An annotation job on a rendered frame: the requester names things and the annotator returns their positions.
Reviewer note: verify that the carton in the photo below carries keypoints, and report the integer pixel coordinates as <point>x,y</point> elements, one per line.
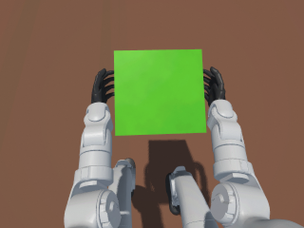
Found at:
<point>159,91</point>

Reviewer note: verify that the robot left forearm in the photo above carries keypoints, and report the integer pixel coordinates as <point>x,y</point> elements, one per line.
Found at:
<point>94,171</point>

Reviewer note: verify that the right robot thigh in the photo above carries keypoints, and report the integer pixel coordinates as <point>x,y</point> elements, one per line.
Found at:
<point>194,210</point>

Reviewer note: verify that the left robot upper arm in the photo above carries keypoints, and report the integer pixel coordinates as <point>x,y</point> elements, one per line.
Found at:
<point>93,209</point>

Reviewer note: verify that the robot right hand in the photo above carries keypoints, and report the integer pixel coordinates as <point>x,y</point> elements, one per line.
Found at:
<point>215,88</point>

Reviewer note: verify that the robot left foot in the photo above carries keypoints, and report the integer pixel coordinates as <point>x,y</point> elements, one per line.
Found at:
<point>134,166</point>

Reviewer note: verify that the right robot upper arm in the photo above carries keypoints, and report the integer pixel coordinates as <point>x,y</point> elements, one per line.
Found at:
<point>237,205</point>

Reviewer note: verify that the robot right forearm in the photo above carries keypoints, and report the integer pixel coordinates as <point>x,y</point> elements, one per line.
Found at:
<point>231,163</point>

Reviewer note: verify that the robot left hand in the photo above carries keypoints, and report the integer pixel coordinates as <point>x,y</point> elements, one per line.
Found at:
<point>98,94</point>

